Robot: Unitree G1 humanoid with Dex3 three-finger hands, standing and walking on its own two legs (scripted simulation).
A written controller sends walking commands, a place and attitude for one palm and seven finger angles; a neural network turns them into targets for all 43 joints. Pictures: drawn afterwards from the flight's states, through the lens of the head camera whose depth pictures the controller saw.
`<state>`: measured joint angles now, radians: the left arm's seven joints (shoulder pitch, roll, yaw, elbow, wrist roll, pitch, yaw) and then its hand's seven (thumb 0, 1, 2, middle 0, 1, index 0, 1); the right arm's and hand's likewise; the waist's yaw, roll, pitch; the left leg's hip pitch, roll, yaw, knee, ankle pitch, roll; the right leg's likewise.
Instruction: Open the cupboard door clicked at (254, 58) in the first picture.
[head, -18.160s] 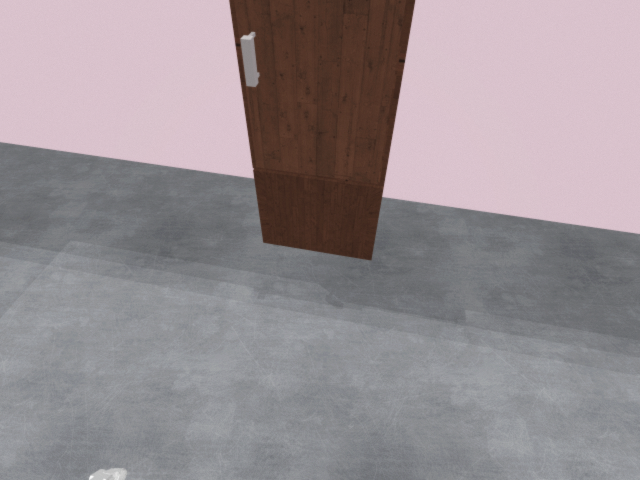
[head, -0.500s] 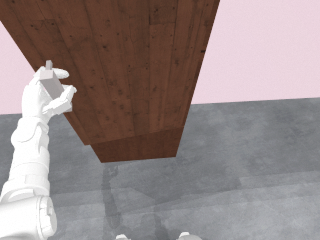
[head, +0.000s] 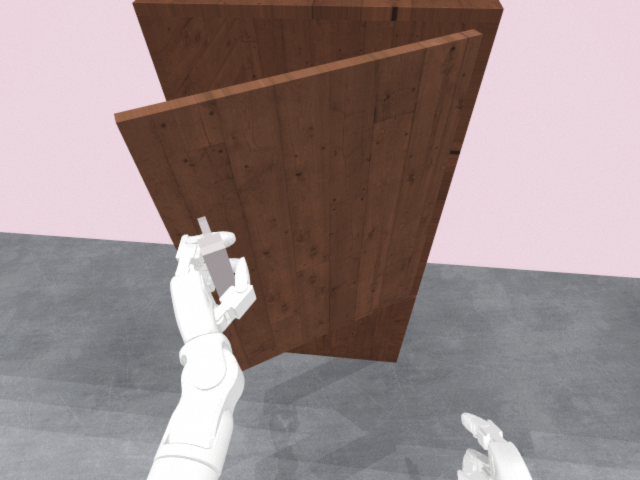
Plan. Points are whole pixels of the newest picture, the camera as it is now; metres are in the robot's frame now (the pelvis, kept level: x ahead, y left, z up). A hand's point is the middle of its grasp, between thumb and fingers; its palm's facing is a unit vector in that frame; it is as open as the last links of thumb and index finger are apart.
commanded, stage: pull the door open along its arc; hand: left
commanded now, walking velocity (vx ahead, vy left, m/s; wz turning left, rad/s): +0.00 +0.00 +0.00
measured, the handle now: (218, 263) +0.37 +0.16 +0.07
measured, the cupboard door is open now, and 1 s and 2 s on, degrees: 32 41 44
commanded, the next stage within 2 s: open thumb and fingers to let go in 0.14 s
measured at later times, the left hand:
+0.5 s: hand (269, 322) +0.28 +0.08 +0.08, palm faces +0.35 -0.94 +0.00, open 7.5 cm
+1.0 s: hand (267, 324) +0.28 +0.08 +0.08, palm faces +0.30 -0.95 +0.00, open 14.3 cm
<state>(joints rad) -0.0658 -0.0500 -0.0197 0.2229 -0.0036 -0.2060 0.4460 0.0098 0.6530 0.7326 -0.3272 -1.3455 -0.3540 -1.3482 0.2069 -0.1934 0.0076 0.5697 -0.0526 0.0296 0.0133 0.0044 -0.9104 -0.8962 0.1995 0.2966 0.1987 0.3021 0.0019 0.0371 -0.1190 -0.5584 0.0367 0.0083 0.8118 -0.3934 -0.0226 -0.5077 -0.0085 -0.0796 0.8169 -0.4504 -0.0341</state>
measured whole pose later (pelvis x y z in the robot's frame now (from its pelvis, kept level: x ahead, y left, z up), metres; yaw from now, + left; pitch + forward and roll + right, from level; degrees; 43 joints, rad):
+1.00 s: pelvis -0.01 +0.00 +0.00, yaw +0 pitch +6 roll +1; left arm 0.13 -0.06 -0.20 0.05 0.04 -0.18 0.46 -0.01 -0.48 0.31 -0.35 -0.88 -0.34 -0.88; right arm 0.20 -0.20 0.01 0.56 -0.06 0.04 -0.02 0.01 -0.91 -0.90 0.20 0.30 0.20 0.30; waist 0.00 0.04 -0.09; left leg -0.52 0.03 0.00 0.81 -0.39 -0.03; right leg -0.48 -0.02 -0.08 0.83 -0.46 -0.04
